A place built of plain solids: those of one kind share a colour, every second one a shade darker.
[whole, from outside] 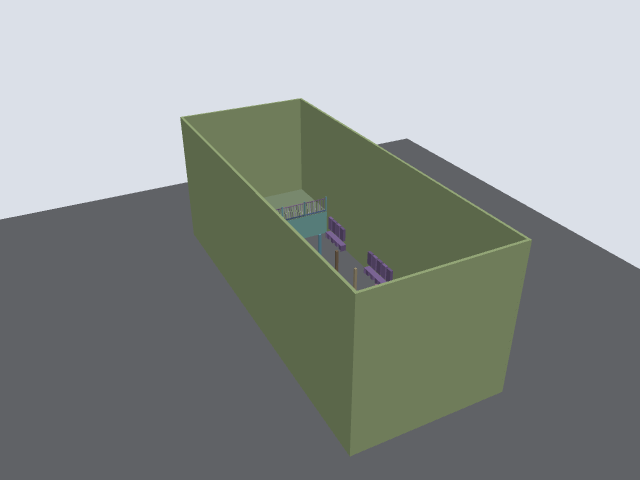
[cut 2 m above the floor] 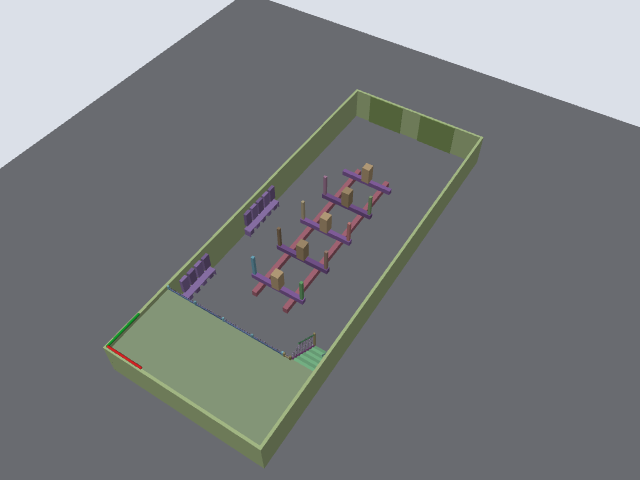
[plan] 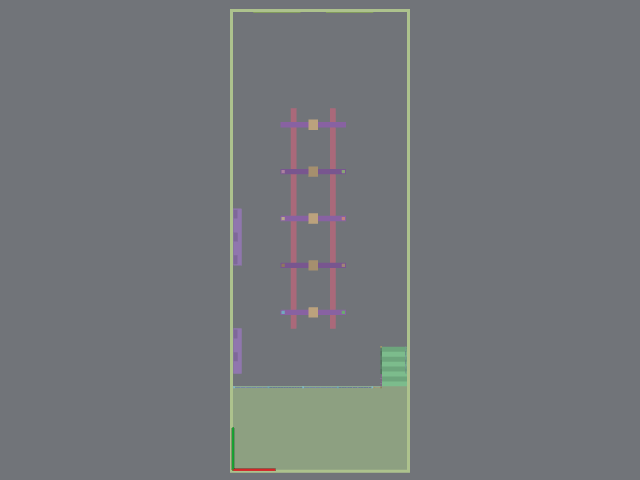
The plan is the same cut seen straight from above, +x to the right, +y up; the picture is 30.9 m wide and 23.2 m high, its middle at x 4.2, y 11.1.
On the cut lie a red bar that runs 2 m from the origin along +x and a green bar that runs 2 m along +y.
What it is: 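A boat hall 8.4 x 22.1 m, 8.7 m high; a lifeboat 13.3 m long and 4.3 m in beam on its cradle down the middle, its keel 1.69 m over the floor; a walk along either side; at the rear a crew gallery 4.0 m deep at 1.74 m over closed stores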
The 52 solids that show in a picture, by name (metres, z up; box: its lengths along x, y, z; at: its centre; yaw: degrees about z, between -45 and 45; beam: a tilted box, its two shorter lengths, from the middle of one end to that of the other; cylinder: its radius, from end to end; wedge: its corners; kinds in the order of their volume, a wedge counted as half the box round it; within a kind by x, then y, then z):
{
 "wall_1": {"box": [0.15, 22.42, 8.74], "at": [-0.07, 11.06, 4.32]},
 "wall_2": {"box": [8.7, 0.15, 8.74], "at": [4.2, -0.07, 4.32]},
 "wall_3": {"box": [8.7, 0.15, 8.74], "at": [4.2, 22.2, 4.32]},
 "wall_4": {"box": [0.15, 22.42, 8.74], "at": [8.47, 11.06, 4.32]},
 "gal_1": {"box": [8.5, 4.08, 1.79], "at": [4.2, 1.99, 0.84]},
 "stair_1": {"box": [1.25, 0.7, 1.59], "at": [7.83, 3.92, 0.75]},
 "stair_2": {"box": [1.25, 0.7, 1.4], "at": [7.83, 4.16, 0.65]},
 "stair_3": {"box": [1.25, 0.7, 1.21], "at": [7.83, 4.4, 0.55]},
 "stair_4": {"box": [1.25, 0.7, 1.01], "at": [7.83, 4.63, 0.46]},
 "stair_5": {"box": [1.25, 0.7, 0.82], "at": [7.83, 4.87, 0.36]},
 "stair_6": {"box": [1.25, 0.7, 0.63], "at": [7.83, 5.11, 0.26]},
 "stair_7": {"box": [1.25, 0.7, 0.44], "at": [7.83, 5.35, 0.17]},
 "stair_8": {"box": [1.25, 0.7, 0.24], "at": [7.83, 5.59, 0.07]},
 "beam_1": {"box": [0.28, 10.66, 0.39], "at": [2.92, 12.14, 0.14]},
 "beam_2": {"box": [0.28, 10.66, 0.39], "at": [4.82, 12.14, 0.14]},
 "cross_1": {"box": [3.17, 0.26, 0.3], "at": [3.87, 7.61, 0.49]},
 "cross_2": {"box": [3.17, 0.26, 0.3], "at": [3.87, 9.87, 0.49]},
 "cross_3": {"box": [3.17, 0.26, 0.3], "at": [3.87, 12.14, 0.49]},
 "cross_4": {"box": [3.17, 0.26, 0.3], "at": [3.87, 14.4, 0.49]},
 "cross_5": {"box": [3.17, 0.26, 0.3], "at": [3.87, 16.67, 0.49]},
 "keelblock_1": {"box": [0.46, 0.5, 1.05], "at": [3.87, 7.61, 1.17]},
 "keelblock_2": {"box": [0.46, 0.5, 1.05], "at": [3.87, 9.87, 1.17]},
 "keelblock_3": {"box": [0.46, 0.5, 1.05], "at": [3.87, 12.14, 1.17]},
 "keelblock_4": {"box": [0.46, 0.5, 1.05], "at": [3.87, 14.4, 1.17]},
 "keelblock_5": {"box": [0.46, 0.5, 1.05], "at": [3.87, 16.67, 1.17]},
 "sdoor_1": {"box": [2.28, 0.05, 5.25], "at": [2.11, 22.09, 2.58]},
 "sdoor_2": {"box": [2.28, 0.05, 5.25], "at": [5.63, 22.09, 2.58]},
 "kit_1": {"box": [0.19, 0.43, 0.9], "at": [0.12, 4.91, 1.17]},
 "kit_2": {"box": [0.19, 0.43, 0.9], "at": [0.12, 5.46, 1.17]},
 "kit_3": {"box": [0.19, 0.43, 0.9], "at": [0.12, 6.0, 1.17]},
 "kit_4": {"box": [0.19, 0.43, 0.9], "at": [0.12, 6.55, 1.17]},
 "kit_5": {"box": [0.19, 0.43, 0.9], "at": [0.12, 10.15, 1.17]},
 "kit_6": {"box": [0.19, 0.43, 0.9], "at": [0.12, 10.7, 1.17]},
 "kit_7": {"box": [0.19, 0.43, 0.9], "at": [0.12, 11.25, 1.17]},
 "kit_8": {"box": [0.19, 0.43, 0.9], "at": [0.12, 11.8, 1.17]},
 "kit_9": {"box": [0.19, 0.43, 0.9], "at": [0.12, 12.35, 1.17]},
 "kit_10": {"box": [0.42, 2.2, 0.04], "at": [0.21, 5.73, 0.43]},
 "kit_11": {"box": [0.42, 2.75, 0.04], "at": [0.21, 11.25, 0.43]},
 "face_1": {"box": [7.2, 0.012, 1.76], "at": [3.6, 4.04, 0.83]},
 "stair_guard_string_1": {"wedge": [[7.13, 3.98, 1.56], [7.13, 3.98, 1.81], [7.13, 5.94, -0.02], [7.13, 5.94, 0.22], [7.17, 3.98, 1.56], [7.17, 3.98, 1.81], [7.17, 5.94, -0.02], [7.17, 5.94, 0.22]]},
 "shore3e_1": {"box": [0.16, 0.16, 1.82], "at": [5.33, 14.4, 1.55]},
 "shore3w_1": {"box": [0.16, 0.16, 1.82], "at": [2.42, 14.4, 1.55]},
 "shore0e_1": {"box": [0.16, 0.16, 1.61], "at": [5.33, 7.61, 1.45]},
 "shore0w_1": {"box": [0.16, 0.16, 1.61], "at": [2.42, 7.61, 1.45]},
 "shore2e_1": {"box": [0.16, 0.16, 1.61], "at": [5.33, 12.14, 1.44]},
 "shore2w_1": {"box": [0.16, 0.16, 1.61], "at": [2.42, 12.14, 1.44]},
 "shore1e_1": {"box": [0.16, 0.16, 1.6], "at": [5.33, 9.87, 1.44]},
 "shore1w_1": {"box": [0.16, 0.16, 1.6], "at": [2.42, 9.87, 1.44]},
 "guard_board_1": {"box": [1.67, 0.04, 0.15], "at": [0.88, 3.98, 1.76]},
 "guard_board_2": {"box": [1.67, 0.04, 0.15], "at": [2.55, 3.98, 1.76]},
 "guard_board_3": {"box": [1.67, 0.04, 0.15], "at": [4.23, 3.98, 1.76]},
 "guard_board_4": {"box": [1.67, 0.04, 0.15], "at": [5.9, 3.98, 1.76]}
}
